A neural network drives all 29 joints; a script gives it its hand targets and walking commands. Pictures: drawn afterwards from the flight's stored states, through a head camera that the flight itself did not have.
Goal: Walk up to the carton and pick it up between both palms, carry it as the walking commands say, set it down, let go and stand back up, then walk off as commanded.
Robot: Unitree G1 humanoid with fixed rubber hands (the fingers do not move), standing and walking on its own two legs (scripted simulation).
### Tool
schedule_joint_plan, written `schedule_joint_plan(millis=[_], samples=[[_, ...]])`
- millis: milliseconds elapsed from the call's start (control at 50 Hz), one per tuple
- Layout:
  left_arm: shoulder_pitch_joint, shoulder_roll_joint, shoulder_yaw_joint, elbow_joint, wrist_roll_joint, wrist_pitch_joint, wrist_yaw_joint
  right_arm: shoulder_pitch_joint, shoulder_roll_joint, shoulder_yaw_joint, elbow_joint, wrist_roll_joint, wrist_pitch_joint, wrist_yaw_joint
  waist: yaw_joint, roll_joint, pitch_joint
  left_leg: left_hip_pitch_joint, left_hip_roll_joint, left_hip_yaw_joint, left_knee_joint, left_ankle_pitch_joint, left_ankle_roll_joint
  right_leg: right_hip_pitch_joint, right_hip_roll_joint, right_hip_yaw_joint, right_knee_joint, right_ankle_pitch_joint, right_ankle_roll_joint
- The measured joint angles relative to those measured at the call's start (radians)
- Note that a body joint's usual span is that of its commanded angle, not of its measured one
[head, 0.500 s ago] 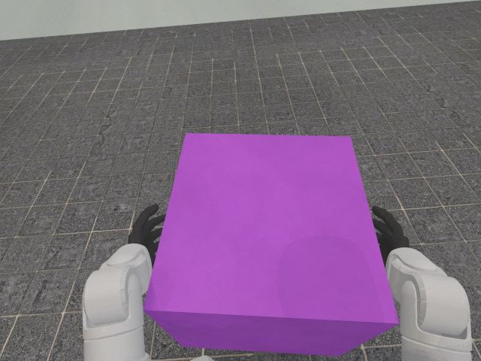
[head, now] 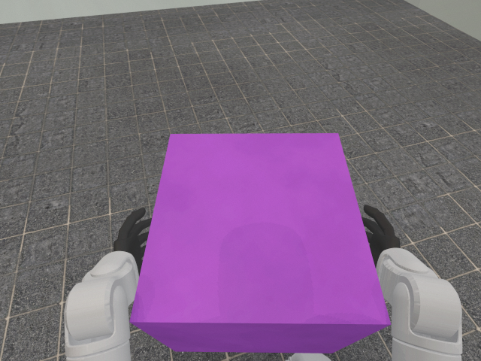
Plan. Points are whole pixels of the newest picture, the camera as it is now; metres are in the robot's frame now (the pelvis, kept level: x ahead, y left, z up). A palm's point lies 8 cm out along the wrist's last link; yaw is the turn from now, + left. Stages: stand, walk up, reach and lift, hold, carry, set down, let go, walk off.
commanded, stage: carry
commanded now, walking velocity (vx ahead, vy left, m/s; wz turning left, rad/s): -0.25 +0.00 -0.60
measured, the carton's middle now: (253, 246) +0.30 +0.02 +0.01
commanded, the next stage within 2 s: none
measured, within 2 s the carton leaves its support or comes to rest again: neither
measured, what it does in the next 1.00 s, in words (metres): walks backwards, turning right: right foot, then left foot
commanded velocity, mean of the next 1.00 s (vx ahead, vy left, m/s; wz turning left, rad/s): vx -0.17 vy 0.00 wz -0.41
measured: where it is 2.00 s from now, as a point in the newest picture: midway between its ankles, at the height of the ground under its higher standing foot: outside the picture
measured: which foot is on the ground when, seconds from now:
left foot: down 0.00-0.16, up 0.18-0.54, down 0.56-0.94, up 0.96-1.00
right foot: up 0.00-0.14, down 0.16-0.58, up 0.60-0.92, down 0.94-1.00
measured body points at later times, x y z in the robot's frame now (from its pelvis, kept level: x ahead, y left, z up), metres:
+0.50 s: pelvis -0.17 -0.03 -0.01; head -0.15 -0.03 +0.43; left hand +0.15 +0.05 +0.05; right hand +0.02 -0.30 +0.05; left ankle -0.17 +0.10 -0.71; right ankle -0.10 -0.16 -0.74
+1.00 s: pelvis -0.31 +0.01 -0.01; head -0.33 +0.01 +0.44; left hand +0.01 +0.02 +0.06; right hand -0.20 -0.30 +0.05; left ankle -0.21 +0.09 -0.73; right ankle -0.40 -0.08 -0.75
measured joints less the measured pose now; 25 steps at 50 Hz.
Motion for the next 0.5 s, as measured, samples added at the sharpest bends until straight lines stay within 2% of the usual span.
schedule_joint_plan(millis=[40,100,160,180,220,280,320,400,500], samples=[[-0.022,0.015,-0.005,0.001,-0.007,0.000,0.001,-0.011,0.006,-0.004,-0.009,-0.006,-0.002,0.000,0.005,0.012,-0.002,-0.019,0.027,0.020,0.007,0.015,-0.005,0.073,-0.013,-0.015,-0.101,-0.045,0.007],[-0.059,0.025,-0.001,0.034,-0.011,0.002,0.000,-0.025,0.012,-0.007,0.001,-0.024,-0.005,0.002,0.002,0.030,-0.017,-0.057,0.062,0.049,0.027,0.035,-0.017,0.179,-0.022,-0.043,-0.289,-0.034,-0.004],[-0.088,0.016,0.004,0.075,-0.004,0.007,-0.004,-0.033,0.002,-0.006,0.018,-0.036,0.001,0.004,-0.005,0.028,-0.038,-0.118,0.087,0.081,0.093,0.037,-0.039,0.280,-0.034,-0.049,-0.546,0.128,-0.043],[-0.089,-0.003,0.002,0.095,0.008,-0.002,-0.005,-0.031,-0.018,-0.006,0.033,-0.032,-0.001,0.006,-0.008,0.036,-0.042,-0.156,0.088,0.063,0.153,-0.048,-0.061,0.251,-0.027,-0.041,-0.535,0.172,-0.061],[-0.067,-0.040,-0.008,0.114,0.036,-0.005,-0.003,-0.014,-0.057,-0.004,0.056,-0.012,0.008,0.010,-0.026,0.030,-0.036,-0.222,0.044,-0.004,0.329,-0.242,-0.089,0.209,-0.029,-0.013,-0.498,0.184,-0.080],[-0.018,-0.068,-0.015,0.081,0.057,-0.002,-0.001,-0.003,-0.080,-0.003,0.055,0.017,0.025,0.011,-0.069,0.016,-0.011,-0.272,-0.008,-0.054,0.538,-0.215,-0.097,0.181,-0.026,0.034,-0.509,0.213,-0.084],[0.003,-0.077,-0.010,0.039,0.060,-0.002,0.000,-0.006,-0.082,-0.003,0.040,0.034,0.024,0.008,-0.096,0.007,0.001,-0.274,-0.028,-0.066,0.586,-0.190,-0.100,0.152,-0.017,0.060,-0.509,0.239,-0.087],[0.018,-0.086,0.005,-0.024,0.060,-0.008,0.000,-0.024,-0.083,0.002,0.019,0.053,0.012,0.004,-0.118,-0.011,-0.002,-0.216,-0.066,-0.081,0.529,-0.221,-0.096,0.091,0.009,0.102,-0.517,0.296,-0.092],[0.009,-0.070,0.015,-0.040,0.060,-0.004,-0.002,-0.052,-0.065,0.003,0.037,0.051,0.000,0.001,-0.094,-0.044,-0.025,-0.089,-0.126,-0.086,0.321,-0.270,-0.078,0.032,0.034,0.152,-0.574,0.392,-0.082]])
